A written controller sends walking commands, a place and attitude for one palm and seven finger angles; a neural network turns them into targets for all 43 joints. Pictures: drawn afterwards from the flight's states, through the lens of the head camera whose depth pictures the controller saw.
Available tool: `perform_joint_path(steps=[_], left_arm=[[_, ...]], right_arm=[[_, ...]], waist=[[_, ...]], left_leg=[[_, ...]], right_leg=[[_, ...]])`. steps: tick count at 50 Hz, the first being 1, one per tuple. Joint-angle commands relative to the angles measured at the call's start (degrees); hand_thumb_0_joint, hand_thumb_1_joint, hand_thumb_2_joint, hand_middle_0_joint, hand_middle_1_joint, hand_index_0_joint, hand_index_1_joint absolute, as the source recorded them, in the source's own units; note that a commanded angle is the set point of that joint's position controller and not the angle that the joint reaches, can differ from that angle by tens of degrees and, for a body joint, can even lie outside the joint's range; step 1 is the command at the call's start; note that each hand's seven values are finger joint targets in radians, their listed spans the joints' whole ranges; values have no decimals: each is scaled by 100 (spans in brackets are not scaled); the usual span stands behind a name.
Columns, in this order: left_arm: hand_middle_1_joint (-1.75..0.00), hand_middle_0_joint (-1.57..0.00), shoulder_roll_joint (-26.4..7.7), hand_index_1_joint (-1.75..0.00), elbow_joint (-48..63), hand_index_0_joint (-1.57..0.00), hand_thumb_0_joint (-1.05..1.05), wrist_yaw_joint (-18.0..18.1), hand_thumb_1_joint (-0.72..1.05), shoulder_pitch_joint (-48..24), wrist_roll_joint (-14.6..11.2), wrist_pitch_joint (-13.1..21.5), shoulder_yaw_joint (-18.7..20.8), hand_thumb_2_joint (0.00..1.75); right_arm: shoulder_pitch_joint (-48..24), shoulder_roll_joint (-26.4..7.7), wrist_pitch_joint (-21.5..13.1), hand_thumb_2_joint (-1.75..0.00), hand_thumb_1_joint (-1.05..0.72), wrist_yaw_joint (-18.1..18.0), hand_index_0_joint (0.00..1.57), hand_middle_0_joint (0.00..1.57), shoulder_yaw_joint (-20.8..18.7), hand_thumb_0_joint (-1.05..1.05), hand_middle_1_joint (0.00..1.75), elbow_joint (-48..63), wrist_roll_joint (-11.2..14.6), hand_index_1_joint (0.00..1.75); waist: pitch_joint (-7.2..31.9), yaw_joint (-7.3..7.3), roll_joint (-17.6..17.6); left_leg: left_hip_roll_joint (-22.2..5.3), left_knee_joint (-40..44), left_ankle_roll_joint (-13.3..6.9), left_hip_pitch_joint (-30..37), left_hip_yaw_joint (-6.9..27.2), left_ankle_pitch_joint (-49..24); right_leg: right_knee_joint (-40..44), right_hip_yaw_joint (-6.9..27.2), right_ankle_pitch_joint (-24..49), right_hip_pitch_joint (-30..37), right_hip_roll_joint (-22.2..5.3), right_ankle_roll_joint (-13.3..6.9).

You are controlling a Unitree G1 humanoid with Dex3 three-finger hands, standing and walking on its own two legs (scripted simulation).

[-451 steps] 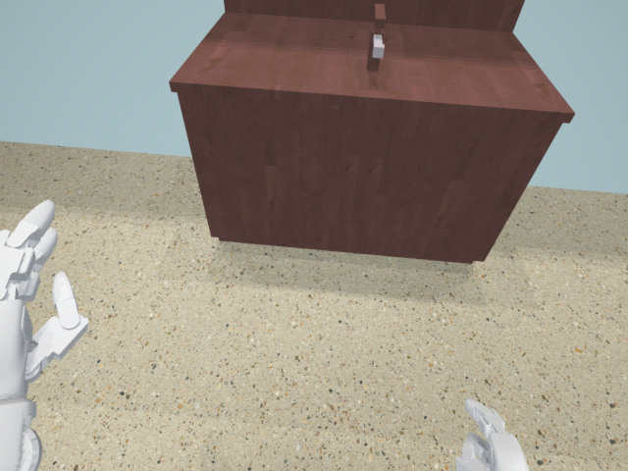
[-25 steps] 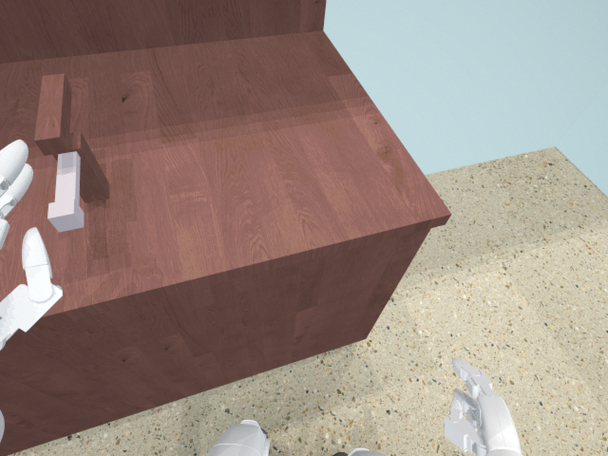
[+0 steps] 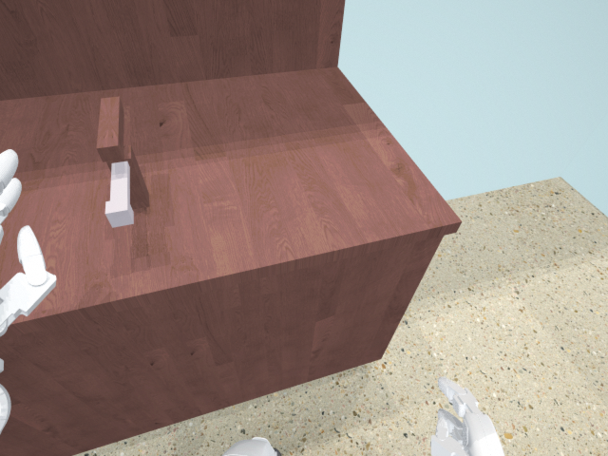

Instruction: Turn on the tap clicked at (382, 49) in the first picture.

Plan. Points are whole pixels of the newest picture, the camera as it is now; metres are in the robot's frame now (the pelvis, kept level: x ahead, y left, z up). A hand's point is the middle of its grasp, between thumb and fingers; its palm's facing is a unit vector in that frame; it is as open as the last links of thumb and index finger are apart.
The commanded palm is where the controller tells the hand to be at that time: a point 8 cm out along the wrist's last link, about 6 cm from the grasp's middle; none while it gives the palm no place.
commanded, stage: come to a stop and stand still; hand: left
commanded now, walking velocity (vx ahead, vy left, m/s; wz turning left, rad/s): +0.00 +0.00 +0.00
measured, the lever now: (119, 212) +0.39 +0.29 +0.10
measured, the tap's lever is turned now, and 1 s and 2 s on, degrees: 0 0 0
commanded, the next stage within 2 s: look again from close up in 0.94 s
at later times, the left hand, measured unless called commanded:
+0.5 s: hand (70, 308) +0.20 +0.24 +0.17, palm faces +0.30 -0.87 -0.38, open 7.5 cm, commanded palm +0.15 +0.29 +0.19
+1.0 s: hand (30, 283) +0.22 +0.28 +0.18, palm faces +0.40 -0.84 -0.36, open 7.5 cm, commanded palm +0.17 +0.31 +0.19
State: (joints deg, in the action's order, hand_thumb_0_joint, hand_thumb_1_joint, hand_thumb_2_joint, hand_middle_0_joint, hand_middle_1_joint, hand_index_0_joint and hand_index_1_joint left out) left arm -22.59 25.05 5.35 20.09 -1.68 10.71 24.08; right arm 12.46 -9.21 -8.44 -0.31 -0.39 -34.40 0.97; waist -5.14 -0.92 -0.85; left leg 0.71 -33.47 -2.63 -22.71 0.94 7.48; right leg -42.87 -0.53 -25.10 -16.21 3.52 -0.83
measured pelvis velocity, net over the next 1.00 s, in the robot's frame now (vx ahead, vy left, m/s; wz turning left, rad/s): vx -0.01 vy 0.04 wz -0.04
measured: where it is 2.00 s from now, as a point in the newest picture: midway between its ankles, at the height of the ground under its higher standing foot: outside the picture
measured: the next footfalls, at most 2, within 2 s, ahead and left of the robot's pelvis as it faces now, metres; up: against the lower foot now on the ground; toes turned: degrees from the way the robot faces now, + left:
right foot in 0.04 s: +0.05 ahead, -0.10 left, +0.00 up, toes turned +0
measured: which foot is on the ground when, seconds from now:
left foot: down 0.00-1.00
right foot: up 0.00-0.02, down 0.04-1.00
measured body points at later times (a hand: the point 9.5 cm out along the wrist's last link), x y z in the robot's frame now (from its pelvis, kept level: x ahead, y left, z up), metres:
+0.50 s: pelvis -0.02 +0.01 +0.01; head -0.02 +0.02 +0.46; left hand +0.18 +0.29 +0.19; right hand +0.14 -0.23 -0.05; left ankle +0.09 +0.10 -0.72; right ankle +0.01 -0.10 -0.72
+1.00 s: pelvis -0.01 +0.04 +0.02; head +0.00 +0.04 +0.47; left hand +0.19 +0.32 +0.20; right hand +0.19 -0.17 -0.05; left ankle +0.09 +0.10 -0.72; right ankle +0.01 -0.10 -0.72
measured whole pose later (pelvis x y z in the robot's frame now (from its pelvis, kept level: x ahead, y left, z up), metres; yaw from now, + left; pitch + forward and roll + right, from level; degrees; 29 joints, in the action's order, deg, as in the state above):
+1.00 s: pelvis -0.01 +0.04 +0.02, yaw -2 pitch -3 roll -1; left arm -18.9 23.9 7.3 22.5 -2.0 9.0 18.8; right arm 9.7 -10.3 -7.7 -2.7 3.6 -33.0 -1.2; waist -3.3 -2.9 -1.8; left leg 2.2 -21.8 -2.8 -15.8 -1.7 4.5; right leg -23.2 1.9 -11.1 -9.5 1.2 0.6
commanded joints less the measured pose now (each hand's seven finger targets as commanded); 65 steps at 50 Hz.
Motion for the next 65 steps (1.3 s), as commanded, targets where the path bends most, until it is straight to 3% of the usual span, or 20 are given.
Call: perform_joint_path(steps=[1, 3, 4, 5, 6, 7, 9, 11, 13, 15, 18, 19, 21, 24, 29, 33, 42, 46, 52, 65], left_arm=[[-30, -20, -778, -30, 1386, -20, 0, -17, 90, 79, 39, 318, 342, 90], [-30, -20, -941, -30, 1603, -20, 0, -24, 90, -289, 52, 351, 314, 90], [-30, -20, -4774, -30, 2896, -20, 0, 201, 90, -5367, -100, 1126, 2144, 90], [-30, -20, -1656, -30, 308, -20, 0, 95, 90, -2815, -33, 809, 1010, 90], [-30, -20, -1484, -30, 575, -20, 0, 130, 90, -2129, -145, 678, 913, 90], [-30, -20, -1475, -30, 73, -20, 0, 158, 90, -1736, -111, 536, 835, 90], [-30, -20, -699, -30, -135, -20, 0, 66, 90, -1618, -148, 475, 114, 90], [-30, -20, -801, -30, 124, -20, 0, 33, 90, -1290, -116, 397, -35, 90], [-30, -20, -719, -30, 514, -20, 0, -2, 90, -926, -65, 338, -123, 90], [-30, -20, -797, -30, 967, -20, 0, 27, 90, -468, -98, 233, -27, 90], [-30, -20, -1017, -30, 1398, -20, 0, 128, 90, -291, -53, 125, 330, 90], [-30, -20, -1355, -30, 1627, -20, 0, 200, 90, -371, -58, 184, 616, 90], [-30, -20, -1013, -30, 1304, -20, 0, 266, 90, -281, -67, 249, 532, 90], [-30, -20, -1171, -30, 1401, -20, 0, 323, 90, -273, -74, 338, 671, 90], [-30, -20, -732, -30, 1357, -20, 0, 255, 90, -353, -7, 396, 247, 90], [-30, -20, -469, -30, 1126, -20, 0, 290, 90, -328, 95, 351, -59, 90], [-30, -20, -591, -30, 1008, -20, 0, 312, 90, -291, 22, 262, 111, 90], [-30, -20, -589, -30, 1230, -20, 0, 295, 90, -394, -13, 215, 73, 90], [-30, -20, -524, -30, 1103, -20, 0, 306, 90, -389, -32, 153, -1, 90], [-30, -20, -616, -30, 1355, -20, 0, 331, 90, 9, -142, 191, 102, 90]], right_arm=[[-522, -842, -168, -90, -90, 53, 20, 20, -259, 0, 30, 970, 0, 30], [-537, -792, -47, -90, -90, 75, 20, 20, -243, 0, 30, 962, 37, 30], [-457, -879, -278, -90, -90, -396, 20, 20, 289, 0, 30, 1495, 428, 30], [-383, -285, -549, -90, -90, -283, 20, 20, 190, 0, 30, 1007, 305, 30], [-603, -702, -522, -90, -90, -173, 20, 20, 68, 0, 30, 780, -25, 30], [-424, -1138, -496, -90, -90, -164, 20, 20, -67, 0, 30, 769, -91, 30], [-401, -1074, -542, -90, -90, -131, 20, 20, -112, 0, 30, 800, -18, 30], [-286, -1114, -440, -90, -90, -62, 20, 20, -96, 0, 30, 936, 52, 30], [-508, -999, -427, -90, -90, -41, 20, 20, -129, 0, 30, 1132, 66, 30], [-590, -888, -383, -90, -90, -62, 20, 20, -101, 0, 30, 1190, 28, 30], [-782, -845, -307, -90, -90, -193, 20, 20, -7, 0, 30, 1141, -118, 30], [-832, -892, -282, -90, -90, -239, 20, 20, 10, 0, 30, 1130, -143, 30], [-821, -961, -288, -90, -90, -312, 20, 20, 28, 0, 30, 1062, -182, 30], [-738, -1017, -229, -90, -90, -359, 20, 20, -31, 0, 30, 1122, -124, 30], [-731, -1040, -295, -90, -90, -367, 20, 20, -37, 0, 30, 1142, -118, 30], [-694, -1062, -389, -90, -90, -346, 20, 20, -54, 0, 30, 1066, -134, 30], [-831, -915, -261, -90, -90, -309, 20, 20, 2, 0, 30, 1033, -213, 30], [-903, -884, -208, -90, -90, -301, 20, 20, 28, 0, 30, 1055, -217, 30], [-921, -866, -190, -90, -90, -300, 20, 20, 33, 0, 30, 1033, -209, 30], [-937, -902, -104, -90, -90, -319, 20, 20, -11, 0, 30, 1064, -162, 30]], waist=[[843, -114, -804], [629, -57, 1090], [422, -2, 44], [911, 55, 768], [592, 24, 331], [600, -96, -550], [693, -86, -1209], [785, -136, -893], [622, -163, 399], [739, -151, 1089], [805, -77, 689], [870, -53, 203], [698, -46, -432], [815, -33, -506], [660, -49, -852], [739, -87, -715], [813, -81, -62], [858, -76, -468], [892, -80, -168], [1147, -78, -309]], left_leg=[[-614, 950, 29, -546, 716, 3074], [352, -2713, 245, -287, -322, 1958], [249, -1485, -91, 109, 735, 1104], [-215, -271, 11, 1237, 859, 513], [-409, 489, 216, 1751, 740, 581], [-660, 1146, 227, 1694, 1133, 1317], [-926, 1822, -120, 739, 1426, 2476], [-722, 1785, -61, 123, 916, 2979], [-197, 980, 160, 690, 264, 2186], [-19, -48, 231, 1476, -77, 1140], [6, -69, 252, 1479, -70, 849], [-82, 301, 236, 1548, -5, 757], [-250, 973, 181, 1125, 327, 827], [-439, 1264, 133, 1068, 491, 1266], [-578, 1789, 114, 1084, 678, 1922], [-674, 2254, 146, 843, 812, 2565], [-521, 1900, 257, 1220, 521, 1819], [-509, 2012, 286, 1254, 528, 1942], [-454, 1768, 245, 1356, 430, 1551], [-432, 1507, 210, 1606, 382, 205]], right_leg=[[1827, 121, 295, 1400, -181, -217], [3160, 1528, 916, 277, -1486, -619], [2665, 1321, 2181, -411, -1598, -363], [2141, 1198, 705, -1059, -1327, -440], [1763, 964, 524, -1327, -681, -328], [1307, 708, 4, -1375, -428, -210], [734, 387, 231, -513, -201, 2], [1386, 326, 56, 222, -300, 24], [2632, 920, -626, -278, -640, -142], [3071, 1393, -882, -886, -1145, -449], [3071, 1350, -790, -944, -1242, -493], [2853, 1166, -426, -770, -1098, -412], [2499, 860, 303, -229, -656, -191], [2401, 732, 395, 73, -577, -136], [2280, 485, 291, 91, -368, -72], [2080, 232, 467, 420, -231, 1], [2483, 405, 578, 226, -419, -51], [2419, 365, 570, 239, -349, -59], [2635, 443, 772, 282, -443, -56], [2482, 359, 1712, 601, -501, -53]])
